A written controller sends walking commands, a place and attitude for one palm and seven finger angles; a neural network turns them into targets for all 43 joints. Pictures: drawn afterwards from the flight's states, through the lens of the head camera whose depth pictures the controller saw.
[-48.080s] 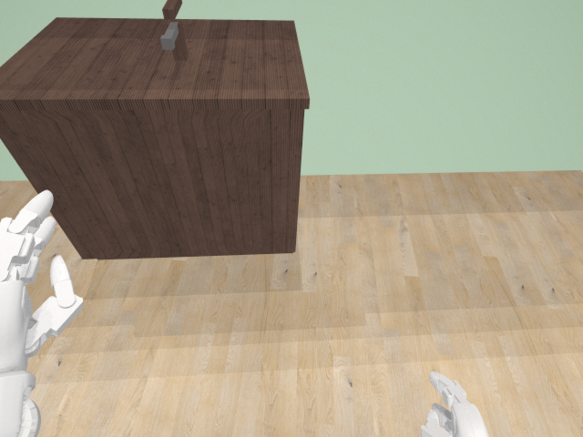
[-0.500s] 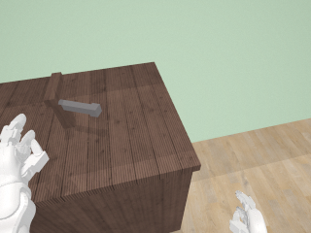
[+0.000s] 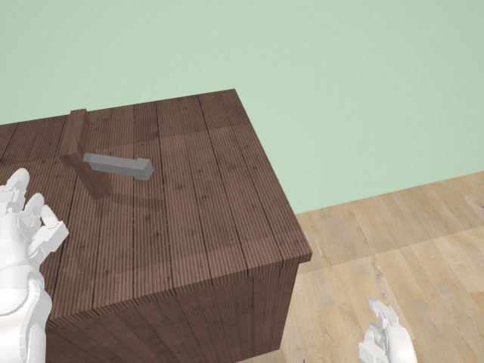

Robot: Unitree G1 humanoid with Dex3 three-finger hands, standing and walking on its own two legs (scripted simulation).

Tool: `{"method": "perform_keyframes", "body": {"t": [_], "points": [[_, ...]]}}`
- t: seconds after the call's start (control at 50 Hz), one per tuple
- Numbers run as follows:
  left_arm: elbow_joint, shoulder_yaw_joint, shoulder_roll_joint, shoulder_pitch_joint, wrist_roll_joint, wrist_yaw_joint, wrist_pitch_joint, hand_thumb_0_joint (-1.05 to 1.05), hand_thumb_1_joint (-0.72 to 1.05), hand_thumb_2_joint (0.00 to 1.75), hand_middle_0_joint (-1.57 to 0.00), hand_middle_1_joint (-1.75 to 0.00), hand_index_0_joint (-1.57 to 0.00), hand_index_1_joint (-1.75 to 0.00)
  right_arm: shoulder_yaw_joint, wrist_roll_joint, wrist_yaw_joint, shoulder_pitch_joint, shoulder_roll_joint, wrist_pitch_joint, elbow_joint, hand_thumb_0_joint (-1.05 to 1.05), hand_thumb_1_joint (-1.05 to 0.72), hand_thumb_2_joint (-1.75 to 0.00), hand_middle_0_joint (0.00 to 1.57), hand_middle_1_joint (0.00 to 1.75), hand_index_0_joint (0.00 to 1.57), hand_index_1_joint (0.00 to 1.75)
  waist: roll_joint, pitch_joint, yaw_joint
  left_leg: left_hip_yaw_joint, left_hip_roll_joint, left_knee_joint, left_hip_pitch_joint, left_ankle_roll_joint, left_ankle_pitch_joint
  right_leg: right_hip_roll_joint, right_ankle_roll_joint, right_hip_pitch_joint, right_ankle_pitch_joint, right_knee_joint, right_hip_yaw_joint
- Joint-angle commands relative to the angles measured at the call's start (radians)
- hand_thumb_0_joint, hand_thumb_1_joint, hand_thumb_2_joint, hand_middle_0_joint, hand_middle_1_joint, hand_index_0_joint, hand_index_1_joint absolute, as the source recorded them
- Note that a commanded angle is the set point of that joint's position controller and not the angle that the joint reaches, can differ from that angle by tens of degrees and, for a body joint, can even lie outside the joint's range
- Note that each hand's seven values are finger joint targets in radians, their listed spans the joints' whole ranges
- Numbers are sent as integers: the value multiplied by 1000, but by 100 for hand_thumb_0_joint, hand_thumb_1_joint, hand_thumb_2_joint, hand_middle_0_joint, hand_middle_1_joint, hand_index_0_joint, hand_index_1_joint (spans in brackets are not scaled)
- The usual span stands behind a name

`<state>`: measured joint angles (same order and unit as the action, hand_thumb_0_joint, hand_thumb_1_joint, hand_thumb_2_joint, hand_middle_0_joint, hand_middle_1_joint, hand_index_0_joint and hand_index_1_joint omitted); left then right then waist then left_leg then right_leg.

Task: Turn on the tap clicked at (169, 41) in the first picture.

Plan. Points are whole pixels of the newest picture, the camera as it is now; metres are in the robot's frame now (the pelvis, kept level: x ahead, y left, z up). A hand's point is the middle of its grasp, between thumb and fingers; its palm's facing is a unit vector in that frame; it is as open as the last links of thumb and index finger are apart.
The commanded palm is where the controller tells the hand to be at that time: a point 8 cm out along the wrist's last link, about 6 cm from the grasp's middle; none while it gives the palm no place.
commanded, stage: reach beside the lever's end, fingers flat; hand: left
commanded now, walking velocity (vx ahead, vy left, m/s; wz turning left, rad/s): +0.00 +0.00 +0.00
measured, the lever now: (142, 169) +0.40 +0.24 +0.11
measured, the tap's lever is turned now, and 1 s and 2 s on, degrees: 63 63 63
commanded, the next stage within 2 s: push the lever round in 0.92 s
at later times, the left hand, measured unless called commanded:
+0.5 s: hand (56, 215) +0.28 +0.34 +0.11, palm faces +0.59 -0.80 -0.11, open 7.8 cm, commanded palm +0.24 +0.38 +0.11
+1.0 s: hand (54, 217) +0.28 +0.34 +0.11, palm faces +0.58 -0.81 -0.11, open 7.8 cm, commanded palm +0.23 +0.38 +0.10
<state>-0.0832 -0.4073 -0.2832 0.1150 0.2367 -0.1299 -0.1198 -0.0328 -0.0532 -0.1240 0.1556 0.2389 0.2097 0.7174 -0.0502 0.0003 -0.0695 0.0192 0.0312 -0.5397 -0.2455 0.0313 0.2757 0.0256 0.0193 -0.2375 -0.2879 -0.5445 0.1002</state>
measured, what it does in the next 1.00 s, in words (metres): stands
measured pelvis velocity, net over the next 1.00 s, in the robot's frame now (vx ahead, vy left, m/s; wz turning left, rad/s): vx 0.01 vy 0.01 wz -0.01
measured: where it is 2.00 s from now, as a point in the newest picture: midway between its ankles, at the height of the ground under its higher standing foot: outside the picture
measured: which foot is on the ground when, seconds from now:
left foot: down 0.00-1.00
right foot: down 0.00-1.00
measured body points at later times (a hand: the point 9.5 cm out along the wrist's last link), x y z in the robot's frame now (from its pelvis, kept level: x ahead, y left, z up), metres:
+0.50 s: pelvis +0.00 +0.00 +0.00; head +0.02 -0.02 +0.45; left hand +0.24 +0.38 +0.12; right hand +0.18 -0.24 -0.10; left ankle +0.01 +0.14 -0.73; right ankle +0.00 -0.10 -0.73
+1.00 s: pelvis +0.01 +0.01 +0.00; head +0.02 -0.01 +0.45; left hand +0.24 +0.38 +0.12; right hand +0.17 -0.24 -0.10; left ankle +0.01 +0.14 -0.73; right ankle +0.00 -0.10 -0.73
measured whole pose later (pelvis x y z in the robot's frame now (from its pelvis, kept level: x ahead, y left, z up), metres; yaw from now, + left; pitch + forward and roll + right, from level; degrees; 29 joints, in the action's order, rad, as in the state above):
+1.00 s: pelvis +0.01 +0.01 +0.00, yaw +0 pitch +2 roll +0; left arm 0.23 -0.52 -0.34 -0.02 0.22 -0.04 0.05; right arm -0.01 -0.05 -0.12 0.20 0.25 0.19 0.73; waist -0.04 0.02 -0.05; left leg 0.01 0.03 -0.59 -0.32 0.02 0.30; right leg 0.03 0.01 -0.31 -0.30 -0.58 0.09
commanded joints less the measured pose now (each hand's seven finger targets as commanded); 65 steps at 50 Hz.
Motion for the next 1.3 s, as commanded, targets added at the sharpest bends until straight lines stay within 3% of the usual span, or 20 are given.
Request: {"method": "perform_keyframes", "body": {"t": [0.0,0.06,0.1,0.26,0.3,0.34,0.4,0.46,0.5,0.54,0.6,0.64,0.72,0.76,0.82,0.96,1.1,1.18,1.2,1.28], "points": [[-187,-118,-243,-170,-10,-8,80,0,90,90,-16,-19,-16,-19,48,3,-6,-133,116,52,-160,0,-90,-90,20,30,20,30,-7,164,-8,-2,-41,71,32,-44,-196,-12,-3,55,185,83,-30],[-158,-123,-255,-209,-6,-2,90,0,90,90,-16,-18,-16,-18,53,5,-5,-112,124,44,-157,0,-90,-90,20,30,20,30,29,168,8,-7,-40,63,23,-47,-203,-12,-6,49,203,85,-36],[-177,-139,-273,-213,-17,-5,109,0,90,90,-16,-17,-16,-17,54,3,-3,-123,118,43,-156,0,-90,-90,20,30,20,30,-33,179,-2,-8,-40,63,36,-43,-209,-11,-1,53,200,79,-38],[-45,-153,-305,-297,-8,25,140,0,90,90,-15,-15,-15,-15,56,2,-13,-102,133,40,-140,0,-90,-90,20,30,20,30,26,157,23,-7,-43,57,0,-51,-156,-14,-7,22,158,86,-42],[-20,-172,-340,-343,-18,32,148,0,90,90,-15,-15,-15,-15,55,-2,-19,-109,132,37,-131,0,-90,-90,20,30,20,30,-33,161,23,-11,-44,56,4,-50,-143,-11,-5,19,140,86,-46],[-8,-143,-325,-389,-22,41,159,0,90,90,-15,-15,-15,-15,55,3,-19,-96,137,41,-134,0,-90,-90,20,30,20,30,-30,189,33,-11,-47,50,14,-53,-151,-12,-5,18,156,81,-47],[67,-190,-372,-380,-23,55,173,0,90,90,-15,-15,-15,-15,58,3,-19,-82,140,37,-123,0,-90,-90,20,30,20,30,-42,204,23,-10,-46,42,4,-51,-175,-12,-4,34,193,70,-47],[130,-195,-377,-378,-9,80,180,0,90,90,-15,-15,-15,-15,64,2,-15,-61,149,30,-129,0,-90,-90,20,30,20,30,30,212,29,-13,-46,32,-19,-56,-187,-15,-11,36,223,66,-47],[157,-233,-413,-374,-16,86,188,0,90,90,-15,-15,-15,-15,65,0,-13,-56,146,24,-126,0,-90,-90,20,30,20,30,-32,211,17,-15,-46,29,-22,-52,-196,-13,-7,36,228,60,-48],[157,-216,-398,-380,-15,95,200,0,90,90,-15,-15,-15,-15,68,2,-7,-41,148,22,-136,0,-90,-90,20,30,20,30,-3,223,22,-12,-44,28,-23,-54,-209,-17,-8,37,243,55,-42],[115,-232,-401,-343,-18,97,229,0,90,90,-15,-15,-15,-15,75,2,-1,-40,144,26,-141,0,-90,-90,20,30,20,30,-57,254,11,-13,-42,20,1,-53,-250,-18,-3,49,272,41,-41],[123,-214,-371,-321,-9,98,236,0,90,90,-15,-15,-15,-15,77,4,2,-29,147,28,-143,0,-90,-90,20,30,20,30,-4,227,18,-7,-38,22,-15,-53,-233,-21,-6,29,253,44,-34],[98,-207,-366,-355,-14,88,247,0,90,90,-15,-15,-15,-15,78,4,-3,-34,148,34,-137,0,-90,-90,20,30,20,30,-34,220,24,-5,-40,29,-11,-52,-202,-18,-4,12,213,46,-37],[111,-204,-362,-347,-10,89,241,0,90,90,-15,-15,-15,-15,79,4,-5,-36,151,32,-136,0,-90,-90,20,30,20,30,4,216,29,-7,-40,26,-21,-55,-194,-19,-8,8,208,47,-37],[65,-186,-362,-387,-25,83,248,0,90,90,-15,-15,-15,-15,73,6,-8,-44,142,35,-134,0,-90,-90,20,30,20,30,-81,215,31,-2,-41,32,-2,-50,-189,-16,-2,-2,188,44,-37],[100,-202,-348,-300,-8,87,236,0,90,90,-15,-15,-15,-15,76,6,-4,-45,144,35,-136,0,-90,-90,20,30,20,30,3,221,18,0,-38,30,-21,-49,-204,-19,-4,17,213,41,-31],[46,-162,-323,-379,-21,74,229,0,90,90,-15,-15,-15,-15,68,5,-6,-59,136,36,-140,0,-90,-90,20,30,20,30,-60,206,31,2,-37,29,0,-46,-183,-18,-1,-14,183,43,-33],[56,-134,-294,-364,-21,67,236,0,90,90,-15,-15,-15,-15,70,10,-4,-55,141,40,-139,0,-90,-90,20,30,20,30,-4,217,32,8,-37,28,-6,-46,-184,-19,-2,-8,188,37,-30],[46,-152,-316,-370,-29,60,238,0,90,90,-15,-15,-15,-15,69,7,-6,-65,139,37,-136,0,-90,-90,20,30,20,30,-41,215,28,3,-37,26,0,-46,-187,-17,0,-5,190,39,-34],[22,-121,-281,-352,-29,44,230,0,90,90,-15,-15,-15,-15,68,10,-1,-68,134,36,-144,0,-90,-90,20,30,20,30,-19,227,23,6,-36,32,-2,-42,-194,-17,0,8,200,36,-32]]}}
